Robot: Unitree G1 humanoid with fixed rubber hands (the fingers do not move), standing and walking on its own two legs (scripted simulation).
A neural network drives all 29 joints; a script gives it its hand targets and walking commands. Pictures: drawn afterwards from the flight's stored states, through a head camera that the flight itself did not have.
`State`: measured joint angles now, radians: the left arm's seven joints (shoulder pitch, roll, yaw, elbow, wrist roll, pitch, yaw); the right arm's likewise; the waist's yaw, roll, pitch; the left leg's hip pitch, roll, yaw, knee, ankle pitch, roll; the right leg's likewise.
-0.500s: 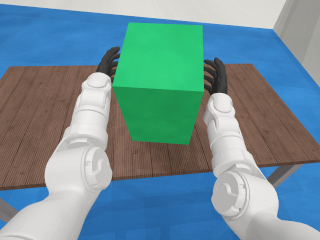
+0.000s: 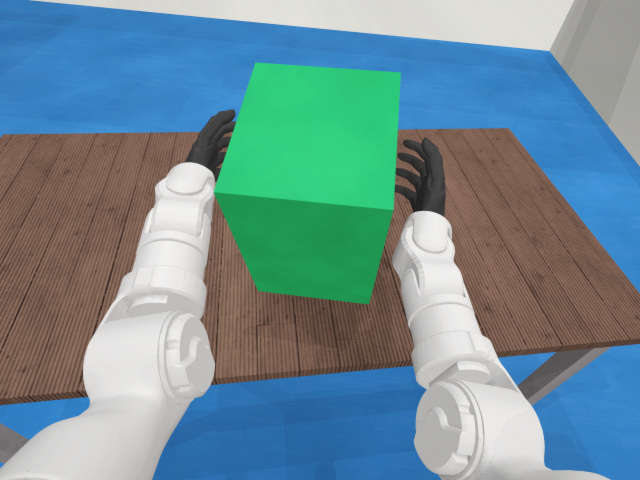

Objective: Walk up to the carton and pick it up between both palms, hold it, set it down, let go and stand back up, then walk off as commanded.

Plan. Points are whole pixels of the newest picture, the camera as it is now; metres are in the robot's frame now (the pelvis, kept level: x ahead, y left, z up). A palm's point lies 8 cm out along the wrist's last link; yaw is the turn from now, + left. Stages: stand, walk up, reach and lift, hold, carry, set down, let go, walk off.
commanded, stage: set down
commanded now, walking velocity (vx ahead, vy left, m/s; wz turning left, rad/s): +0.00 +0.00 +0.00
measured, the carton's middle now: (318, 197) +0.47 -0.04 +0.10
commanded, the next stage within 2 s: none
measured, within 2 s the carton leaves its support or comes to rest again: rests again in 1.28 s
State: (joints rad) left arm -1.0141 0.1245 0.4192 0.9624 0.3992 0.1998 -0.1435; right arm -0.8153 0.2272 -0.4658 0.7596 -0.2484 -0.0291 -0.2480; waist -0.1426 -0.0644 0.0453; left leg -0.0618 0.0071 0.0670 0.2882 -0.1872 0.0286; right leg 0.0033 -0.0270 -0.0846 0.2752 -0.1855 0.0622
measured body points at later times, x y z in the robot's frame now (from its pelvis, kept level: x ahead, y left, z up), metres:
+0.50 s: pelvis -0.03 +0.01 +0.00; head +0.02 +0.03 +0.45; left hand +0.47 +0.10 +0.14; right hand +0.38 -0.16 +0.12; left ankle -0.02 +0.09 -0.75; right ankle -0.06 -0.12 -0.75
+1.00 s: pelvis +0.00 +0.01 +0.00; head +0.06 +0.04 +0.44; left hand +0.50 +0.13 +0.12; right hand +0.41 -0.14 +0.10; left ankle -0.02 +0.09 -0.75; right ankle -0.06 -0.12 -0.75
